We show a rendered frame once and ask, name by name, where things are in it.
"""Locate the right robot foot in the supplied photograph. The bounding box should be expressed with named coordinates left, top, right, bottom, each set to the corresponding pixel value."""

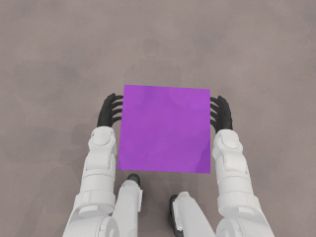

left=169, top=195, right=184, bottom=237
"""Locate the left robot forearm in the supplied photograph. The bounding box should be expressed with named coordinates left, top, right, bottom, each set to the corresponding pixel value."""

left=62, top=126, right=118, bottom=237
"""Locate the carton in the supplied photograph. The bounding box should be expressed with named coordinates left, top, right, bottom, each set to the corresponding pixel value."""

left=118, top=84, right=210, bottom=174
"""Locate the robot right hand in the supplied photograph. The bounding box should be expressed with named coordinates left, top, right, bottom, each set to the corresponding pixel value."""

left=210, top=95, right=233, bottom=134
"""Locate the right robot forearm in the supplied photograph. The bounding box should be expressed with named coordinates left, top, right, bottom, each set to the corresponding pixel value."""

left=211, top=129, right=273, bottom=232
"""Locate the right robot shin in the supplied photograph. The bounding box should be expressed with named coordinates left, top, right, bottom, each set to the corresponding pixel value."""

left=176, top=192, right=190, bottom=230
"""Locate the right robot upper arm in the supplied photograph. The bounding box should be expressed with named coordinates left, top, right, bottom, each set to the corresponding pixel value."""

left=215, top=215, right=275, bottom=237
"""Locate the robot left hand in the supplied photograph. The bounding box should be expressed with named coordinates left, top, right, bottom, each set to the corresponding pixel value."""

left=97, top=93, right=123, bottom=127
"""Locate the left robot upper arm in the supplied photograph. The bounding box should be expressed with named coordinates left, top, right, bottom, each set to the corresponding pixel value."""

left=63, top=214, right=119, bottom=237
